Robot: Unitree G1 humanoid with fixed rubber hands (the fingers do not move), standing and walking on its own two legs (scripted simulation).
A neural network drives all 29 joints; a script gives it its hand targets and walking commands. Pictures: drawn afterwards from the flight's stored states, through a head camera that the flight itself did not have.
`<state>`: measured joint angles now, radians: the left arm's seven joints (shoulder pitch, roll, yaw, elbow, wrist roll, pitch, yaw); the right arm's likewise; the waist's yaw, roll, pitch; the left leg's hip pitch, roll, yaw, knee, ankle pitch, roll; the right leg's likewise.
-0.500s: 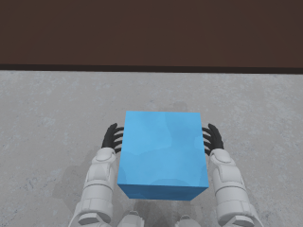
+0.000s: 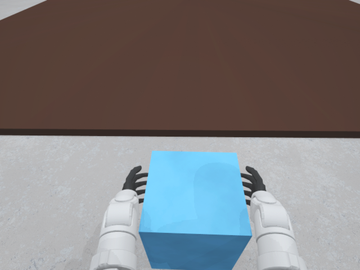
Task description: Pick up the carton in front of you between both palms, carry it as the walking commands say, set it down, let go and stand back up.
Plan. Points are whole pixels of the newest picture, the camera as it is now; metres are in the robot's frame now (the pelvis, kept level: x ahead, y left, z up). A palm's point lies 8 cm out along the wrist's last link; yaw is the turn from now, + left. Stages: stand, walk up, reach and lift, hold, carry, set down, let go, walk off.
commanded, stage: reach and lift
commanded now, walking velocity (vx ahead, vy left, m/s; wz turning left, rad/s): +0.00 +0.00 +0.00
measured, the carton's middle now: (192, 212) +0.29 +0.00 -0.05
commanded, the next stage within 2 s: hold in 0.90 s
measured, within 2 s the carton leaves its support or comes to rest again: neither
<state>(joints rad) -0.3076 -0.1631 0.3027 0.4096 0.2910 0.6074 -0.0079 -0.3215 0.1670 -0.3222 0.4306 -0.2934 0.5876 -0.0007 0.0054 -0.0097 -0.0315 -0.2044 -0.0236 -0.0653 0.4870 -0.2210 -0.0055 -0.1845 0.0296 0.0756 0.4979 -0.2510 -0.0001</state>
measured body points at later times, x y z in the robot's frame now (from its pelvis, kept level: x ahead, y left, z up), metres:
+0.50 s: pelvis +0.00 +0.00 +0.01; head -0.02 +0.00 +0.45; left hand +0.31 +0.15 +0.03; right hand +0.32 -0.15 +0.03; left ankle +0.03 +0.12 -0.74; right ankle +0.02 -0.12 -0.74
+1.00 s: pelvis +0.01 +0.00 +0.01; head -0.03 +0.00 +0.46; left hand +0.31 +0.15 +0.04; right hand +0.31 -0.15 +0.05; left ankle +0.03 +0.12 -0.74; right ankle +0.02 -0.12 -0.74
